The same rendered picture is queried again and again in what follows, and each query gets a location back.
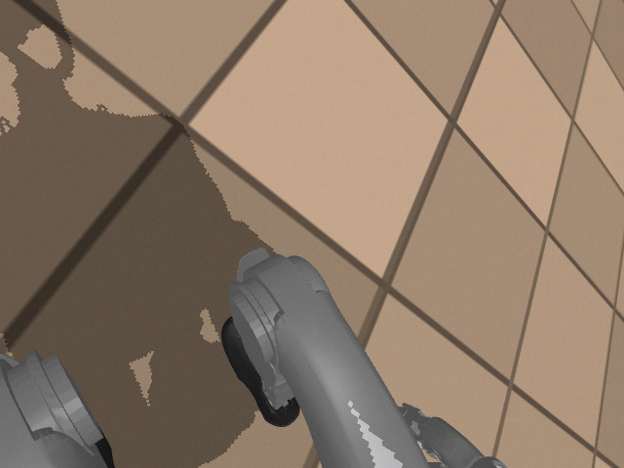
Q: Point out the left robot foot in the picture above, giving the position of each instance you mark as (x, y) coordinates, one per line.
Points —
(105, 450)

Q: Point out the right robot hand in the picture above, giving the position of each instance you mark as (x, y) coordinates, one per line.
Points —
(440, 440)

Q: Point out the right robot foot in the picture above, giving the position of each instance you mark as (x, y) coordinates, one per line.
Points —
(245, 371)

